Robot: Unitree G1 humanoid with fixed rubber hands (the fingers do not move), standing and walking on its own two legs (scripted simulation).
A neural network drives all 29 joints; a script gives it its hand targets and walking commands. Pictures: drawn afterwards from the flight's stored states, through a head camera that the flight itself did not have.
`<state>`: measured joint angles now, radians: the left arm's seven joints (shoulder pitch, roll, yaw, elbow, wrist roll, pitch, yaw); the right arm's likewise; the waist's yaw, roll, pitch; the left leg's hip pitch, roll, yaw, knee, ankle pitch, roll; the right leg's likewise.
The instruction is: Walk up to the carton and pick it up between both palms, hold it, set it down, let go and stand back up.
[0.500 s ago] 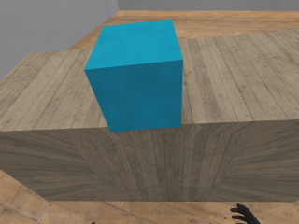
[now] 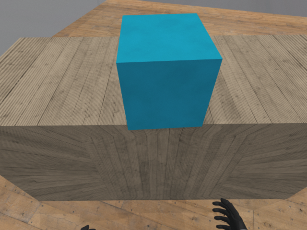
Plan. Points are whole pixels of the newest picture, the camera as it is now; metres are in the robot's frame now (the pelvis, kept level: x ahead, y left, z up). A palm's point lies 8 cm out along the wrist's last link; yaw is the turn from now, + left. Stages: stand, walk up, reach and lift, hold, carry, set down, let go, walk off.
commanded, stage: walk up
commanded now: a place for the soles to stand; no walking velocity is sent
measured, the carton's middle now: (162, 71) +0.57 -0.02 +0.13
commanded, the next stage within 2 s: none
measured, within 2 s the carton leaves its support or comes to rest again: neither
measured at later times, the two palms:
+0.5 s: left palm out of the picture +0.13 +0.20 -0.09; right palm out of the picture +0.09 -0.20 -0.10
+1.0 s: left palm out of the picture +0.17 +0.15 -0.10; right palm out of the picture +0.08 -0.27 -0.12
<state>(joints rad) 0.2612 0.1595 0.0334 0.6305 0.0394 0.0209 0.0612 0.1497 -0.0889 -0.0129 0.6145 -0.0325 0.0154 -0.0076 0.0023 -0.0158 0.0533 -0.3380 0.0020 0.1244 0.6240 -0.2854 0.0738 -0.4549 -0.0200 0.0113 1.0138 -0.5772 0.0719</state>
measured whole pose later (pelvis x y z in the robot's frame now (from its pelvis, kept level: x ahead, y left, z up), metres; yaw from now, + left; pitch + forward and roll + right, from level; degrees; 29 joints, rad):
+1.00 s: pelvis +0.04 -0.05 +0.00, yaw +0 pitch -2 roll +1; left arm 0.28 0.11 0.02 0.65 0.04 -0.03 0.01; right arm 0.40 -0.15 -0.04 0.73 -0.03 -0.01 0.01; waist -0.04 0.00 0.02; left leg -0.24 0.04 0.08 0.63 -0.37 0.00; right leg -0.34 -0.06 -0.10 0.63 -0.24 -0.02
